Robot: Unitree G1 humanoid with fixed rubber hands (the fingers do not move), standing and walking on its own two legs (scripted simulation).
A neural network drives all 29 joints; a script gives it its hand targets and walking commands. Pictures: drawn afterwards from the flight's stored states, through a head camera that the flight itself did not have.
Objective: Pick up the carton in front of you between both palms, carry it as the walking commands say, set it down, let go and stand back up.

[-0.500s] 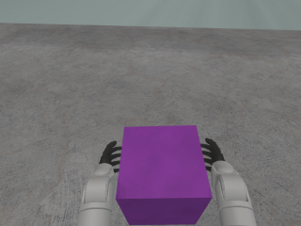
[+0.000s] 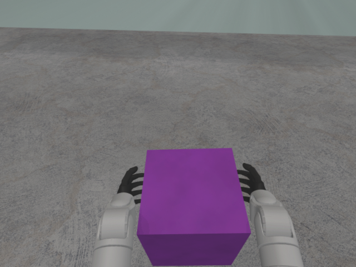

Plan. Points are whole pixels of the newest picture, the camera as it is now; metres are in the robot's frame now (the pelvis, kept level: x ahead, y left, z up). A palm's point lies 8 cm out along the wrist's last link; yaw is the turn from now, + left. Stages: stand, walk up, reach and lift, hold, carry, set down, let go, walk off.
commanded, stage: carry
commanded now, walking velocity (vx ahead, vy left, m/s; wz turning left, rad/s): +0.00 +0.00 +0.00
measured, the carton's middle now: (190, 209) +0.30 +0.00 -0.04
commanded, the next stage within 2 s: hold in 0.06 s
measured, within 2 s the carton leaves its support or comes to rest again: neither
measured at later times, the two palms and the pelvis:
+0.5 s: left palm (116, 211) +0.25 +0.16 +0.05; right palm (252, 197) +0.28 -0.14 +0.05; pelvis -0.02 -0.01 +0.01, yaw +5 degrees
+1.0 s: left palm (124, 204) +0.30 +0.17 -0.01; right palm (240, 190) +0.33 -0.13 -0.01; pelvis -0.03 -0.03 -0.01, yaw +8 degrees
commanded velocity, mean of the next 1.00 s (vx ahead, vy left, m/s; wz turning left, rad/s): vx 0.00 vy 0.00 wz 0.00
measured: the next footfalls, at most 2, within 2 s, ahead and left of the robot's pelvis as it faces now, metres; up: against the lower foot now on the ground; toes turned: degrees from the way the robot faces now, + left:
none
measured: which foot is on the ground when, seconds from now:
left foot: down 0.00-1.00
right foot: down 0.00-1.00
